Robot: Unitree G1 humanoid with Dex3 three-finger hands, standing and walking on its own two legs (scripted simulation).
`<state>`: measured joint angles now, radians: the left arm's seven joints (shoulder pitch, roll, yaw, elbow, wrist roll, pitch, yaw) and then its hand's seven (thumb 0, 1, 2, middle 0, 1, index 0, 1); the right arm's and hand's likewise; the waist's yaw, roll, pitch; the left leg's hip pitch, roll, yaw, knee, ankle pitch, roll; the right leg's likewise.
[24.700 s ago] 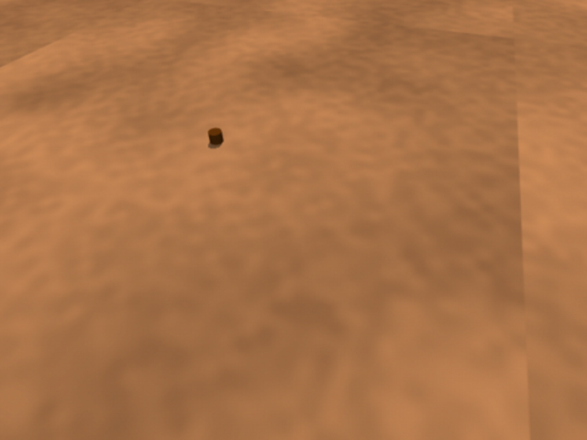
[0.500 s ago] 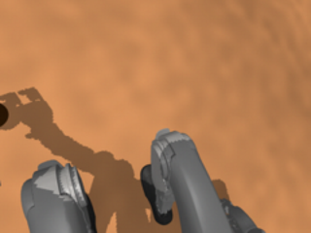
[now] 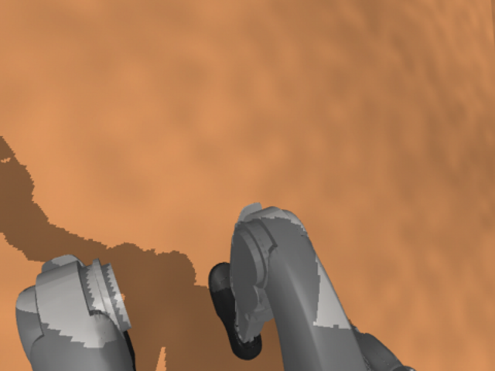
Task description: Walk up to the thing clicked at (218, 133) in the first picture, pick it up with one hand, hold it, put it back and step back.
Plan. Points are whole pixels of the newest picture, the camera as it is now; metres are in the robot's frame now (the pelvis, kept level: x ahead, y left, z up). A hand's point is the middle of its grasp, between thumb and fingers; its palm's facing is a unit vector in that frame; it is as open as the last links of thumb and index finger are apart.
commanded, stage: rest palm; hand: left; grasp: from above
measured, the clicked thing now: out of the picture +0.45 +0.36 -0.27
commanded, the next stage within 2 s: close in 0.56 s
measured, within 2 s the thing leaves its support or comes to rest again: neither
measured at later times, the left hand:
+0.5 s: hand out of the picture +0.43 +0.35 -0.25, palm faces -0.46 -0.16 -0.87, open 13.7 cm
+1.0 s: hand out of the picture +0.43 +0.36 -0.25, palm faces -0.45 -0.15 -0.88, open 12.6 cm
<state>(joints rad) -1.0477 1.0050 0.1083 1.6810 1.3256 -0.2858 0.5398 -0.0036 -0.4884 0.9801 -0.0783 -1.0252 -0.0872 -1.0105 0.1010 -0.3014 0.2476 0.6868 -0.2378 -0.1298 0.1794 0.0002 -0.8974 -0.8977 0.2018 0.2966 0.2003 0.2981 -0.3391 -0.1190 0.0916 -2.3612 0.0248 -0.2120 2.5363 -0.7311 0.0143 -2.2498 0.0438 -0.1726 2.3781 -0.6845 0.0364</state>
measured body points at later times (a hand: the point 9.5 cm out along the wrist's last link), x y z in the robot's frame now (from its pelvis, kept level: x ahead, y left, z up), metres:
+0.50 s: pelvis +0.00 +0.00 +0.00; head +0.28 +0.13 +0.32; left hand +0.45 +0.36 -0.20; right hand +0.06 -0.26 -0.07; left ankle +0.06 +0.12 -0.27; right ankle +0.11 -0.12 -0.27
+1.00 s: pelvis +0.00 +0.00 -0.01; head +0.27 +0.15 +0.32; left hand +0.45 +0.37 -0.20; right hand +0.07 -0.25 -0.06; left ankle +0.06 +0.12 -0.27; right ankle +0.11 -0.12 -0.27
